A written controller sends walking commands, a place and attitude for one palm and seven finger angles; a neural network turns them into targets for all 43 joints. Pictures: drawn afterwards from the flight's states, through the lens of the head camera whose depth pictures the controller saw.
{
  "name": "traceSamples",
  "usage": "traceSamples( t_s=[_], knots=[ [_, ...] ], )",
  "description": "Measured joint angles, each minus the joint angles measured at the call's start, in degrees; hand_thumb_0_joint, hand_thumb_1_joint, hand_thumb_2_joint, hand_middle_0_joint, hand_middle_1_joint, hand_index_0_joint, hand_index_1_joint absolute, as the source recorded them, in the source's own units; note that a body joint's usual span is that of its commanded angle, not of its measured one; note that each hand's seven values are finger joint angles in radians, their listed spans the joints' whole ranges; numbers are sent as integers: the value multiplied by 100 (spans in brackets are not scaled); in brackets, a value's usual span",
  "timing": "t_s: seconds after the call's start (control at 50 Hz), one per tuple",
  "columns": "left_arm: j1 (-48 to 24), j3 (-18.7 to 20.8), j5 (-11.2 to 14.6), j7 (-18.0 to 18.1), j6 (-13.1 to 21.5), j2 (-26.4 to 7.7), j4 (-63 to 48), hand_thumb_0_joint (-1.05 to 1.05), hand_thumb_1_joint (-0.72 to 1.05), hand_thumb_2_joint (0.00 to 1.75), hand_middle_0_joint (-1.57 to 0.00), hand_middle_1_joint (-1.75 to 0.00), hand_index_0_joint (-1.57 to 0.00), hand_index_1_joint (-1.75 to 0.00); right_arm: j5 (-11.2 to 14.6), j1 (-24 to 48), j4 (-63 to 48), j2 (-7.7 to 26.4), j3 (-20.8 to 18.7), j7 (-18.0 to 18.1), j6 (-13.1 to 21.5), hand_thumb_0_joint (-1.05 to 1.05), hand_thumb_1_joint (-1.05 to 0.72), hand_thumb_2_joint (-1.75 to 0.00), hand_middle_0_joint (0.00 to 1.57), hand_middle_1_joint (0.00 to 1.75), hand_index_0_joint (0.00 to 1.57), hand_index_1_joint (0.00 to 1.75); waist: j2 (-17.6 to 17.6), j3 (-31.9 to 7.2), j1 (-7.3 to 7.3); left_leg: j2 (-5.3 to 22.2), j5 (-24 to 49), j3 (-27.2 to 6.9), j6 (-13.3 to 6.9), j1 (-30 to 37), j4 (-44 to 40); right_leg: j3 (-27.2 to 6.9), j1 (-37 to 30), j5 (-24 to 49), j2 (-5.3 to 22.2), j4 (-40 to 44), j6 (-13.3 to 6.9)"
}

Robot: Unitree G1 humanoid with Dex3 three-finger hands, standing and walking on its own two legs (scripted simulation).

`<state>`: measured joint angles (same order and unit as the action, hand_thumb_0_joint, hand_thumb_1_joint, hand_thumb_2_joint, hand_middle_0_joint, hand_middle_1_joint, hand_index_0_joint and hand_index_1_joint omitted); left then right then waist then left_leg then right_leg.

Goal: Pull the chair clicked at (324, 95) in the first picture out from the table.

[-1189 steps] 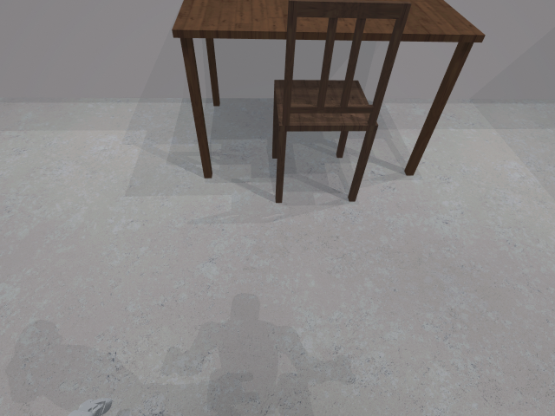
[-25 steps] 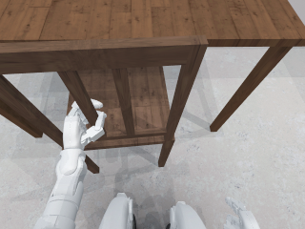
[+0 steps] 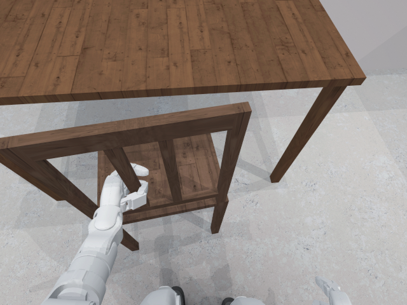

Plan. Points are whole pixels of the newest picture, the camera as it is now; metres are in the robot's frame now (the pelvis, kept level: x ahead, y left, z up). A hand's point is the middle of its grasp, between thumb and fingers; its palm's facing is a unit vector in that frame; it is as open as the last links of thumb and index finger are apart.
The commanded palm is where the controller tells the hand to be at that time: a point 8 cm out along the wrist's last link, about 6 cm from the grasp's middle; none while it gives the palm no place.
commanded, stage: step backward, pulling the chair out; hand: left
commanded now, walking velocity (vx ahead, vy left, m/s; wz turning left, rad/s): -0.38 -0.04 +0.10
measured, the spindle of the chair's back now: (132, 181) +0.37 +0.16 -0.06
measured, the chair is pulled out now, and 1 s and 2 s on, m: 0.07 0.20 0.37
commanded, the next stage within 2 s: none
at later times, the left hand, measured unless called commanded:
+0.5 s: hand (143, 234) +0.26 +0.13 -0.07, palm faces -0.02 -0.99 -0.16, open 5.5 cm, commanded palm +0.25 +0.18 -0.06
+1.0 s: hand (146, 260) +0.21 +0.11 -0.07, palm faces +0.04 -0.98 -0.18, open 5.6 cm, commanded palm +0.20 +0.17 -0.07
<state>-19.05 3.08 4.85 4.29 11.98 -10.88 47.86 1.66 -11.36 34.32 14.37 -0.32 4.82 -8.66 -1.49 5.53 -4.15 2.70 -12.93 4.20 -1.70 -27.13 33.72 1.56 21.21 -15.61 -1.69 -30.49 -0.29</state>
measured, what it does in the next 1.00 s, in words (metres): walks backwards: right foot, then left foot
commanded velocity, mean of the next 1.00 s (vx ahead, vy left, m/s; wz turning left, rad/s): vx -0.38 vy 0.00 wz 0.10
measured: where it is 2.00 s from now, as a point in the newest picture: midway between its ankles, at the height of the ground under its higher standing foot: outside the picture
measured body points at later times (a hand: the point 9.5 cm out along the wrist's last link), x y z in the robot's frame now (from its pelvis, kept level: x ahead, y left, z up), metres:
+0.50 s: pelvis -0.07 +0.01 +0.00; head -0.01 +0.01 +0.44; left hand +0.25 +0.18 -0.05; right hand +0.03 -0.27 -0.12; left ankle +0.04 +0.10 -0.73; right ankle -0.01 -0.12 -0.73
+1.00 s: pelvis -0.11 -0.02 -0.01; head -0.04 -0.04 +0.44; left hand +0.20 +0.17 -0.05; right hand -0.01 -0.30 -0.14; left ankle -0.06 +0.11 -0.73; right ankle -0.11 -0.16 -0.73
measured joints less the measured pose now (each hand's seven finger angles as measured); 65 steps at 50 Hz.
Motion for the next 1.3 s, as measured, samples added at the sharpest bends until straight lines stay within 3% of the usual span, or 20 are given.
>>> traceSamples(
  t_s=[0.26, 0.36, 0.46, 0.56, 0.64, 0.72, 0.82, 0.86, 0.9, 0.94, 1.0, 1.02, 1.12, 1.24, 1.3],
  knots=[
    [77, -224, -11, 116, 210, 252, 439, 7, 67, 73, -28, -113, -50, -145, 88, 12, 336, -89, 30, 83, 264, 0, -90, -90, 20, 30, 20, 29, -169, 92, 151, 85, 492, -96, 97, 127, -275, 102, -90, 400, -97, 155, -105],
    [-15, -327, -62, 205, 327, 361, 761, 6, 66, 73, -28, -113, -50, -145, 124, -29, 542, 71, -25, 104, 460, 0, -90, -90, 20, 30, 20, 29, -168, 46, 128, -48, -7, -164, 127, 43, -67, 122, -74, 464, 5, 120, -71],
    [-80, -527, -189, 231, 356, 377, 859, 5, 66, 72, -28, -114, -50, -145, 102, -144, 662, 204, -43, 163, 613, 0, -90, -90, 20, 30, 20, 29, -154, 3, 100, -110, 696, -158, -61, 75, -204, 128, -35, 456, 67, -12, 43],
    [-199, -671, -208, 198, 232, 221, 725, 5, 66, 72, -27, -116, -50, -145, 26, -138, 584, 24, 42, 162, 666, 0, -90, -90, 20, 30, 20, 29, 12, 71, 140, -126, 697, -77, -153, 24, -240, -21, 260, -583, 75, -714, -55],
    [-290, -610, -181, 186, 147, 153, 571, 5, 65, 73, -27, -117, -50, -145, -72, -52, 513, -170, 132, 106, 754, 0, -90, -90, 20, 30, 20, 29, -47, 211, 177, -25, 824, -124, -122, -83, -264, -126, 144, -999, 77, -1044, -92],
    [-274, -487, -158, 152, 116, 9, 312, 4, 63, 75, -29, -118, -50, -145, -112, 32, 467, -368, 209, 27, 885, 0, -90, -90, 20, 30, 20, 29, -83, 298, 278, 139, 901, -112, -20, -284, -202, -170, -298, -1067, 130, -659, -64],
    [-211, -175, -90, 102, 93, 76, 105, 4, 63, 75, -29, -118, -50, -145, -109, 141, 495, -306, 139, -66, 977, 0, -90, -89, 20, 30, 20, 30, -550, 676, 233, 463, 1024, -388, 154, -323, -151, 198, -585, 58, -103, -21, 134],
    [1, -98, -117, 81, 149, 99, 10, 4, 63, 75, -29, -118, -50, -145, -60, 108, 583, -263, 112, -48, 925, 0, -90, -89, 20, 30, 20, 30, -483, 660, 219, 350, 378, -473, 221, -360, 139, 173, -582, -26, -63, -89, 102],
    [212, -64, -157, 106, 226, 132, -19, 4, 63, 75, -29, -118, -50, -145, -51, 70, 697, -176, 82, -12, 855, 0, -90, -89, 20, 30, 20, 30, -277, 553, 248, 67, -328, -561, 274, -399, 939, 43, -504, -140, 95, -237, 81],
    [358, -39, -202, 124, 238, 212, -10, 4, 63, 74, -28, -118, -50, -145, -78, 27, 805, -31, 53, 39, 822, 0, -90, -89, 20, 30, 20, 30, -128, 402, 255, -147, -631, -611, 296, -206, 1185, -49, -448, -177, 250, -288, 107],
    [379, -126, -288, 107, 210, 285, 53, 4, 63, 74, -27, -119, -50, -145, -72, -51, 874, 239, 7, 152, 825, 1, -90, -89, 20, 30, 20, 29, -132, 171, 198, -110, 96, -691, 245, 426, 208, 38, -320, -282, 360, -468, 192],
    [287, -192, -318, 93, 181, 270, 89, 4, 63, 74, -28, -119, -50, -145, -71, -23, 905, 281, -42, 181, 817, 1, -90, -90, 20, 30, 20, 29, -103, 161, 170, -158, 31, -731, 268, 450, 79, 95, -265, -330, 421, -558, 218],
    [-278, -288, -287, 138, 7, 136, 278, 4, 64, 74, -26, -120, -50, -145, -84, 255, 685, 242, -107, 114, 709, 1, -90, -90, 20, 30, 19, 29, 38, 433, 317, -103, 134, -757, 346, 321, 51, 103, -225, -26, 356, -339, 182],
    [-258, -185, -313, 150, -30, -33, 97, 3, 64, 73, -26, -120, -50, -145, -30, 390, 297, 0, -44, 31, 653, 0, -90, -90, 20, 30, 20, 29, 31, 514, 125, 44, 385, -873, 403, 101, 34, 203, -113, 305, 188, -120, 86],
    [-3, -235, -359, 158, -5, 18, -72, 2, 64, 72, -25, -121, -50, -145, -15, 330, 257, 15, -18, 60, 587, 0, -90, -90, 20, 30, 20, 29, 11, 423, -2, -83, -388, -894, 347, 14, 609, 187, -32, 290, 253, -248, 133]
  ],
)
